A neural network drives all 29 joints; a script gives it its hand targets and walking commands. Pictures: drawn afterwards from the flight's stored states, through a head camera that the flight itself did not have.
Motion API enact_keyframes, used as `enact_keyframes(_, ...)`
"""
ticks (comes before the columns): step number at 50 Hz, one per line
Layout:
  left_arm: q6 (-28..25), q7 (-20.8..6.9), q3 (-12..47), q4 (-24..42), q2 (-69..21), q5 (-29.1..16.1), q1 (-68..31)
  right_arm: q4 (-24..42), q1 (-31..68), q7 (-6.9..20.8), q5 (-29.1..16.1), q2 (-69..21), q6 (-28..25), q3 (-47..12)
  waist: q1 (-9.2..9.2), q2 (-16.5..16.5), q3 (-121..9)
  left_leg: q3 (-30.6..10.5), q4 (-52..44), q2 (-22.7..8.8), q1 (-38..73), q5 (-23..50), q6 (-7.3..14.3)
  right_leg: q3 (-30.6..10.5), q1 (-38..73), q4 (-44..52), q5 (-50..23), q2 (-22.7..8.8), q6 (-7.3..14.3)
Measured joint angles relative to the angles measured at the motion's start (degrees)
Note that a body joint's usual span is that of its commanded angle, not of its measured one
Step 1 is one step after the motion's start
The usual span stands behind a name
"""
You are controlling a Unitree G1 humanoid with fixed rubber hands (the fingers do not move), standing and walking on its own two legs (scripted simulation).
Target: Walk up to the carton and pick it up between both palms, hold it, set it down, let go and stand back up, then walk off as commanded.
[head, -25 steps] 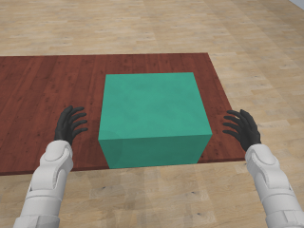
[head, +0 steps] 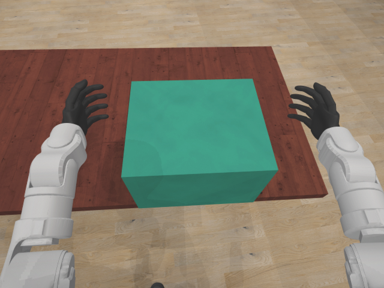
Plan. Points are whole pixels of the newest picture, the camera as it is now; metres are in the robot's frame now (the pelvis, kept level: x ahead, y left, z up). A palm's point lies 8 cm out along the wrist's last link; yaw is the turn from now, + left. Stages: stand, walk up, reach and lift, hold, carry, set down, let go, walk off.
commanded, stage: reach and lift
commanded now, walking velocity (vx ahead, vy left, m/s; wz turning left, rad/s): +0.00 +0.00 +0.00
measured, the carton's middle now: (194, 144) +0.42 +0.02 -0.01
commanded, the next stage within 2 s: none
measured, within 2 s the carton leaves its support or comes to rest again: neither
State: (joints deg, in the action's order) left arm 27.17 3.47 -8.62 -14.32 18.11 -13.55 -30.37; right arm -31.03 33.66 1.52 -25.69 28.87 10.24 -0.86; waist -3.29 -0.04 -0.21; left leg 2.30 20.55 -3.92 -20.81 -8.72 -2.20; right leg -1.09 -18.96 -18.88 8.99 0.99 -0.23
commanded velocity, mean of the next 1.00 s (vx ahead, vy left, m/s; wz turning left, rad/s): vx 0.00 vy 0.00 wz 0.00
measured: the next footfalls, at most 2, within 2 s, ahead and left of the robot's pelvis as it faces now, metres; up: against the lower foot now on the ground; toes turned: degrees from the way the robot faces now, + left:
none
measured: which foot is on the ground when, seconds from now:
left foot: down 0.00-1.00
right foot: down 0.00-1.00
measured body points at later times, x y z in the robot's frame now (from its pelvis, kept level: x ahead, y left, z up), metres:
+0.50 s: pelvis +0.01 +0.00 +0.00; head +0.09 +0.01 +0.44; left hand +0.41 +0.26 +0.06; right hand +0.46 -0.21 +0.07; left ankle +0.01 +0.14 -0.75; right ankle -0.01 -0.12 -0.75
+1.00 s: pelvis -0.03 +0.00 -0.03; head +0.08 +0.00 +0.41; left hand +0.41 +0.24 +0.01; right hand +0.45 -0.19 +0.02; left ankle +0.01 +0.14 -0.75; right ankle -0.01 -0.12 -0.75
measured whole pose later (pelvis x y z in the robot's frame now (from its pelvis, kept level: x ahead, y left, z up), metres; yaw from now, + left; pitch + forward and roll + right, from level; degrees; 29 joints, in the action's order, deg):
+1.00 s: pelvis -0.03 +0.00 -0.03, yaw +0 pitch +25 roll -2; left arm -11.5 4.4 0.9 -64.6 14.3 -17.5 -47.8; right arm -67.0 49.9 1.4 -23.6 22.7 -12.1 -6.4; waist -5.4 -1.6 -13.1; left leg 0.5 35.4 -4.8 -48.7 -11.3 -2.0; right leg 0.0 -45.8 -32.2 11.0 1.8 -0.5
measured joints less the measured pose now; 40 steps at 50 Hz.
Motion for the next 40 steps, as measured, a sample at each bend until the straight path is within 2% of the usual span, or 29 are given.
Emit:
enact_keyframes(11,2.23,-0.19,0.71,-3.95,1.78,-0.71,-7.09,-6.14,8.76,0.83,-1.91,2.29,2.09,-0.50,-0.38,-0.20,-2.07,-0.82,0.76,-0.02,-3.51,-0.02,-0.01,0.77,-2.68,0.35,-0.31,0.05,0.02)
enact_keyframes(17,-0.82,-0.93,1.32,-10.84,1.82,0.22,-10.14,-11.83,12.00,1.03,-0.95,1.29,0.57,-0.87,-0.22,0.01,-3.36,-1.26,1.40,-0.10,-5.61,-0.04,-0.07,1.16,-4.54,-0.08,-0.27,0.14,0.11)
enact_keyframes(23,-8.57,-1.97,1.37,-16.95,-0.25,2.55,-6.75,-16.10,8.83,0.74,1.50,-1.90,-5.45,-1.55,0.12,0.38,-4.57,-1.57,2.41,-0.23,-6.92,-0.62,-0.22,1.44,-5.62,-0.81,0.25,0.27,0.17)
enact_keyframes(28,-17.00,-1.61,2.35,-21.54,-2.34,3.25,-2.60,-18.69,4.62,0.46,3.71,-4.79,-11.80,-1.27,0.15,0.13,-5.43,-2.01,4.07,-0.26,-9.14,-1.23,-0.26,1.81,-7.47,-2.01,0.77,0.31,0.14)
enact_keyframes(35,-29.05,0.13,6.12,-31.26,-3.67,0.75,-3.50,-23.56,4.25,0.31,5.20,-7.64,-18.86,-0.67,-0.26,-1.17,-7.76,-2.67,7.76,-0.28,-15.93,-1.75,-0.15,2.32,-13.93,-5.39,1.30,0.33,0.01)
enact_keyframes(40,-35.06,0.87,7.67,-39.05,-4.11,-1.13,-8.57,-27.93,8.05,0.02,5.06,-8.15,-21.73,-1.68,-0.83,-1.99,-9.81,-2.71,10.67,-0.38,-21.46,-1.98,-0.01,2.23,-19.60,-8.49,1.56,0.41,-0.12)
